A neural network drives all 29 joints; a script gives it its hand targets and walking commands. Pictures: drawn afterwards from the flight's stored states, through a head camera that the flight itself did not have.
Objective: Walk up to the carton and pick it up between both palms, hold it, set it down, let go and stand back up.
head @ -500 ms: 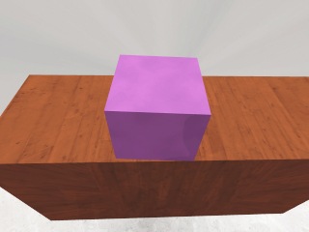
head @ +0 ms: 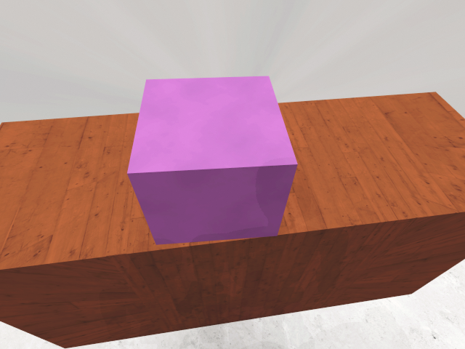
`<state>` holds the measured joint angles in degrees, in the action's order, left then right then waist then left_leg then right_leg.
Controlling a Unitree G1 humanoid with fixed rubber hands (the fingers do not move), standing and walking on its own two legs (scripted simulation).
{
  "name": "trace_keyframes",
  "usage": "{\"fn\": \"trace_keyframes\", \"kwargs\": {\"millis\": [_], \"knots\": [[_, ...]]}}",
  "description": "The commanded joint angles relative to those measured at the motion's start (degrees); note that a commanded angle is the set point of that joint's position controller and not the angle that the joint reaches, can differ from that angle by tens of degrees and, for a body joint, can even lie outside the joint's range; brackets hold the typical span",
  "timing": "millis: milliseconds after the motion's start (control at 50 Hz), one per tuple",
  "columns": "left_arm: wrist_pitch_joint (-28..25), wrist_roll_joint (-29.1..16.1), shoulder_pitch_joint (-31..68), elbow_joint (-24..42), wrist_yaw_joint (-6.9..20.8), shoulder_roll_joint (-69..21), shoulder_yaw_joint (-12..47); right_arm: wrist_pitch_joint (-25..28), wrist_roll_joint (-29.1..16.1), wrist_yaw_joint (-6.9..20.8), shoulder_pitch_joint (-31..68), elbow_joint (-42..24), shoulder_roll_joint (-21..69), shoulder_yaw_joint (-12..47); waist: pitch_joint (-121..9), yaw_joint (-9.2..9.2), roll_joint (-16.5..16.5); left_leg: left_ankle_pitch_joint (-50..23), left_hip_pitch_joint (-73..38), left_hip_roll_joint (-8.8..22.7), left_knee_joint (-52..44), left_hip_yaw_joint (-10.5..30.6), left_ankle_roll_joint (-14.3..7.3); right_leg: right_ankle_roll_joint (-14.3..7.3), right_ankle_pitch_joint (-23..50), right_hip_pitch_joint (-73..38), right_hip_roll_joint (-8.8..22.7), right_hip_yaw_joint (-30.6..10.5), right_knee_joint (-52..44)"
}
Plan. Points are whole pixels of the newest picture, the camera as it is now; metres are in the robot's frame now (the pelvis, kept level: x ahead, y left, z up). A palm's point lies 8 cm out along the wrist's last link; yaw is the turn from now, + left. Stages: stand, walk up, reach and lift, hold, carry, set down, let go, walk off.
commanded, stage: walk up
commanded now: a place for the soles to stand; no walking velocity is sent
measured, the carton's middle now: (213, 159) +0.47 +0.04 +0.04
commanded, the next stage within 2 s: reach and lift in 1.02 s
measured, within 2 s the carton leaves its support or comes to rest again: neither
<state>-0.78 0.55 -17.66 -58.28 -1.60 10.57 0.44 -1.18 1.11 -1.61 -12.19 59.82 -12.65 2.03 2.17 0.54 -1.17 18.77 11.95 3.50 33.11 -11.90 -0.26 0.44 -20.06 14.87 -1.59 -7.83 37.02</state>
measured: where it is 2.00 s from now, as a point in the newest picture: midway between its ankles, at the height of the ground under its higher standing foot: outside the picture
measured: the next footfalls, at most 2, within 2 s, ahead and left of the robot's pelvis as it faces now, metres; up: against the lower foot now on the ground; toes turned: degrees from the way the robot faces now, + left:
none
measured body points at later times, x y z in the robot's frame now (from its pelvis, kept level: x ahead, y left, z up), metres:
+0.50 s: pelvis +0.00 -0.01 -0.01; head +0.00 -0.03 +0.44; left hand +0.07 +0.24 -0.14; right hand +0.02 -0.26 -0.16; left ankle -0.01 +0.11 -0.73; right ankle +0.00 -0.13 -0.73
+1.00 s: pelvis -0.01 +0.00 +0.00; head +0.00 -0.01 +0.45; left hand +0.05 +0.24 -0.14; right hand -0.01 -0.25 -0.16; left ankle -0.01 +0.11 -0.73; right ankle +0.00 -0.12 -0.73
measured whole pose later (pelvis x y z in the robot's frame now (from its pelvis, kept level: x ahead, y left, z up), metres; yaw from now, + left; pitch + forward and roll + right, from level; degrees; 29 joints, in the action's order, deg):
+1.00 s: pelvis -0.01 +0.00 +0.00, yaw -7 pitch -2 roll +3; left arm -0.4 0.3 -18.2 -55.9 -1.9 11.0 0.9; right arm -1.8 1.2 -0.5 -15.2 57.7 -14.0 1.2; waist 2.3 1.0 -0.9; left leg 18.9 10.1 3.4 32.1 -14.9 -0.4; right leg 0.7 -19.0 16.5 -3.5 -13.2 38.5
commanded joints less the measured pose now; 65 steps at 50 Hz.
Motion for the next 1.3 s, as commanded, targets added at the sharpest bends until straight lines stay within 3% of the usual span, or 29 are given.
{"fn": "trace_keyframes", "kwargs": {"millis": [0,60,120,180,240,300,340,380,420,460,540,600,620,640,680,760,780,800,820,940,1000,1020,1060,1080,1100,1160,1200,1260,1280], "knots": [[-0.6,0.2,-1.8,4.2,-0.6,7.0,-1.7,0.6,0.3,-0.1,0.3,-4.1,-8.9,-2.3,2.6,0.31,2.5,-3.5,-0.6,6.6,-9.4,7.6,-4.5,-3.4,14.8,5.6,3.6,-4.7,-5.9],[-1.0,0.1,-5.0,4.3,-0.4,8.2,-2.2,0.5,0.5,0.2,1.3,-5.1,-8.8,-2.2,-0.5,-1.04,-0.2,-1.2,-2.8,6.8,-6.0,6.1,-3.9,-3.8,17.7,4.3,3.8,-5.3,-4.9],[-0.8,0.0,-1.7,4.8,-1.4,10.1,-1.9,-0.3,0.1,0.4,-1.8,-5.1,-6.9,-1.8,2.0,2.43,-2.9,-0.7,-5.1,4.0,-3.5,5.1,-2.5,-5.2,13.0,10.9,5.3,-11.4,-10.3],[-0.9,-0.3,-1.7,6.2,-0.7,11.0,-2.7,-0.1,0.4,0.4,-2.9,-4.4,-7.5,-1.6,-0.4,0.85,-4.1,-0.7,-8.1,3.8,-4.2,5.0,-2.6,-4.5,11.5,12.1,5.2,-12.9,-10.8],[-1.1,-0.5,-1.4,6.9,-0.7,10.9,-2.4,0.7,0.0,0.4,-1.6,-5.6,-9.8,-2.3,-2.8,1.47,-3.0,-6.7,-9.8,6.3,-6.5,5.7,-3.8,-3.7,21.7,9.1,3.2,-8.0,-4.8],[-1.0,-0.1,-1.2,8.4,-0.9,9.3,-2.5,0.6,0.7,0.1,-3.0,-4.4,-12.0,-3.4,-4.0,0.89,2.7,-12.6,-9.2,10.2,-8.1,6.6,-5.5,-2.5,17.4,8.6,1.7,-3.4,1.6],[-0.8,-0.7,-2.9,8.3,-1.0,8.5,-2.3,0.1,1.0,-0.2,0.0,-5.8,-11.2,-3.4,-2.5,-0.48,1.3,-10.3,-5.2,10.9,-6.5,5.8,-6.5,-2.6,16.6,6.2,2.2,-3.2,-1.3],[-0.9,0.3,-3.6,8.0,-0.9,9.5,-2.5,-0.1,0.7,0.2,1.6,-6.5,-9.5,-2.8,0.2,-1.2,-0.9,-4.6,-1.2,7.3,-3.6,2.6,-4.5,-3.7,20.1,4.6,3.6,-7.8,-5.0],[-0.9,0.0,-4.3,7.2,-1.0,11.8,-3.4,-0.6,0.7,0.7,2.5,-7.4,-5.4,-2.1,-0.7,-0.92,-6.3,3.6,-0.5,1.7,1.6,4.3,-2.5,-7.7,16.6,6.0,7.1,-20.4,-11.8],[-0.6,0.0,-1.8,8.0,-1.4,12.8,-3.2,-0.8,0.3,0.9,0.4,-7.2,-7.5,-2.6,0.8,0.07,-6.8,5.8,-1.9,1.1,-0.8,6.5,-1.7,-7.9,12.1,8.8,7.7,-22.5,-14.8],[-0.4,-0.4,0.3,8.4,-1.2,9.4,-1.8,0.6,0.4,1.0,-4.6,-5.1,-8.5,-2.4,-0.9,2.34,-1.3,-5.0,-10.4,5.2,-7.7,7.3,-3.3,-3.8,14.9,11.5,3.1,-11.1,-7.8],[-0.7,-0.4,-1.5,8.3,-0.8,9.0,-1.8,0.5,0.3,0.6,-4.2,-4.5,-12.5,-3.4,-2.0,0.86,2.1,-10.6,-10.2,11.9,-11.3,10.4,-7.6,-1.3,11.5,10.4,0.1,-3.2,0.0],[-0.6,0.0,-1.9,8.2,-0.8,8.6,-1.6,0.3,0.2,0.2,-4.5,-4.6,-13.3,-3.5,-0.2,0.36,-0.5,-11.4,-7.6,13.0,-11.4,10.9,-8.4,-1.4,10.3,10.0,0.4,-1.6,-0.2],[-0.7,0.0,-2.5,8.2,-1.1,8.0,-1.4,0.1,0.1,0.0,-4.1,-4.9,-12.0,-3.1,1.8,0.06,-2.2,-8.7,-5.0,13.8,-11.7,11.2,-8.5,-2.0,11.1,9.6,1.6,-2.4,-1.3],[-0.9,0.1,-3.7,7.4,-0.8,9.6,-2.1,0.1,0.7,0.5,-0.6,-5.6,-10.7,-3.0,1.6,-1.88,3.4,-2.8,-2.9,8.6,-10.0,5.4,-5.8,-2.5,14.0,6.4,1.8,-5.2,-3.7],[-0.8,-0.6,-1.7,6.7,-1.0,10.6,-2.3,-0.4,-0.1,1.4,-2.5,-6.1,-8.6,-2.2,2.7,0.9,-3.9,2.3,-5.1,4.5,-7.4,4.9,-3.4,-5.2,10.2,11.1,3.3,-12.2,-10.7],[-1.0,-0.1,-1.4,6.9,-0.9,11.2,-2.0,-0.4,-0.1,1.4,-3.6,-5.1,-9.4,-2.7,3.9,0.67,-2.1,1.7,-5.5,3.4,-7.5,5.2,-3.5,-4.4,8.3,11.0,3.9,-14.1,-11.4],[-0.5,-0.2,-2.0,6.6,-0.9,10.0,-1.6,0.0,0.4,1.5,-3.6,-5.2,-9.0,-2.8,1.1,2.04,-0.7,-0.1,-9.6,4.1,-7.1,5.6,-4.0,-4.0,8.3,12.7,3.7,-13.9,-11.1],[-0.9,-0.4,-0.9,6.6,-0.9,9.9,-1.6,0.4,0.2,1.2,-4.5,-5.2,-8.9,-2.3,0.4,1.5,-4.9,-2.4,-9.7,5.5,-8.4,6.6,-3.7,-3.1,11.5,11.2,2.5,-10.5,-9.8],[-0.9,-0.7,-3.7,5.9,-0.9,8.8,-1.3,0.3,0.1,0.2,-5.0,-4.8,-12.6,-3.7,-0.4,0.26,1.9,-5.9,-8.7,12.6,-13.0,9.2,-7.8,-1.8,12.5,10.9,0.8,-2.9,-0.8],[-1.2,0.3,-3.2,5.9,-0.7,7.0,-0.6,0.0,0.4,0.2,-3.8,-4.5,-11.9,-3.5,2.4,-1.18,0.1,-6.6,-6.4,9.4,-10.7,5.3,-6.2,-3.2,15.5,8.2,2.3,-3.7,-4.1],[8.4,-2.1,38.2,20.3,0.8,14.5,-0.3,5.1,1.5,3.0,35.4,-16.9,-9.8,-6.5,3.5,0.48,-2.2,-3.1,18.6,0.1,1.9,4.0,-0.3,-1.4,1.8,8.6,2.0,7.0,1.1],[20.5,-1.9,32.0,23.5,0.6,14.3,0.9,4.0,4.2,6.4,26.1,-15.7,-9.9,-10.9,1.2,3.8,-0.4,1.9,14.4,-0.3,2.4,6.1,0.5,-2.6,-4.7,9.9,3.7,8.1,-0.1],[24.8,-0.6,30.6,24.8,1.0,11.3,2.4,2.7,4.2,7.2,22.7,-15.4,-9.5,-10.9,0.3,2.96,0.0,3.9,8.1,0.0,5.3,6.9,0.9,-1.6,-1.5,12.2,4.9,7.4,-0.2],[28.7,0.3,28.6,25.9,1.9,11.0,2.0,1.4,3.6,7.4,20.4,-16.6,-10.6,-10.8,-4.2,1.81,-0.8,2.4,4.1,-0.1,7.4,5.7,1.5,-1.5,4.5,13.6,4.0,10.2,1.7],[36.9,6.2,21.1,35.1,6.1,16.1,-7.7,-2.8,-3.7,3.6,10.2,-23.4,-9.7,-8.7,-16.3,1.66,-5.8,-5.9,-0.4,-0.3,10.4,3.3,2.7,1.5,29.6,6.6,4.6,6.2,2.5],[38.8,8.1,16.1,38.6,8.0,15.6,-11.1,-4.4,-8.6,1.5,6.8,-23.0,-11.0,-5.8,-24.4,2.52,-2.7,-14.4,-2.4,-0.3,10.8,4.2,3.4,1.2,42.7,-0.6,3.6,6.4,5.2],[38.8,9.3,10.1,41.8,8.6,12.2,-8.8,-5.5,-10.1,0.5,3.1,-22.9,-10.3,-3.3,-19.4,3.8,-4.3,-15.9,-4.7,-0.6,8.2,5.1,4.1,1.2,40.1,-2.9,2.2,8.2,1.4],[38.1,9.4,10.8,43.1,8.4,12.8,-9.0,-6.3,-9.4,0.1,4.8,-22.1,-9.7,-3.4,-16.1,2.06,-2.8,-13.4,-5.8,-0.5,6.4,5.5,3.9,0.8,32.2,2.3,1.6,9.6,0.3]]}}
